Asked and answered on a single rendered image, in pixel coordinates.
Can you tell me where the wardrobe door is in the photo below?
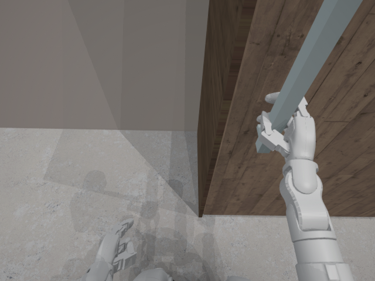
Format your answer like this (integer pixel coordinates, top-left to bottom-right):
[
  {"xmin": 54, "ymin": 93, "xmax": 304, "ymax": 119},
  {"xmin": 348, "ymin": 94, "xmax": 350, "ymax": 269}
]
[{"xmin": 203, "ymin": 0, "xmax": 375, "ymax": 217}]

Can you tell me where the robot left forearm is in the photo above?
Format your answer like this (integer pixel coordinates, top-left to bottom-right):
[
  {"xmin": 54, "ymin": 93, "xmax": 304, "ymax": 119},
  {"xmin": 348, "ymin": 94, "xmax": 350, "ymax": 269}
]
[{"xmin": 80, "ymin": 261, "xmax": 114, "ymax": 281}]

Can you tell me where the robot left thigh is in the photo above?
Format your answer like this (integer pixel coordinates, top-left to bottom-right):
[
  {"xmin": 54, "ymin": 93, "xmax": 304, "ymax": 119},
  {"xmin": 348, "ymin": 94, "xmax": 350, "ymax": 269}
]
[{"xmin": 133, "ymin": 269, "xmax": 173, "ymax": 281}]

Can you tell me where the handle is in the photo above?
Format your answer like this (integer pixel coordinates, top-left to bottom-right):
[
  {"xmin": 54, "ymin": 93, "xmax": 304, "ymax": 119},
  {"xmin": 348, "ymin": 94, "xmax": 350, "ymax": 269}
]
[{"xmin": 255, "ymin": 0, "xmax": 363, "ymax": 153}]

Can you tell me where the right robot hand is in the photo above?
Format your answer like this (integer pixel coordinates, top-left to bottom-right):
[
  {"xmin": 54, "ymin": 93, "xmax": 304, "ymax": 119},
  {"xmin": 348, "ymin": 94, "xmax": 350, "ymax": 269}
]
[{"xmin": 257, "ymin": 92, "xmax": 316, "ymax": 162}]

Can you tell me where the robot right forearm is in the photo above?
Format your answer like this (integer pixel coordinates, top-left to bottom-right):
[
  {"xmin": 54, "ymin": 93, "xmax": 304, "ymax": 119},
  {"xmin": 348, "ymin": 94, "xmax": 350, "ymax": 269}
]
[{"xmin": 279, "ymin": 159, "xmax": 354, "ymax": 281}]

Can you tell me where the left robot hand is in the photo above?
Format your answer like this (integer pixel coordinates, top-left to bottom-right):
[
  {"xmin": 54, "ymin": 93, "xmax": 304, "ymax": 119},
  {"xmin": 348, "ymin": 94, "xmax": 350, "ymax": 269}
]
[{"xmin": 94, "ymin": 218, "xmax": 137, "ymax": 273}]

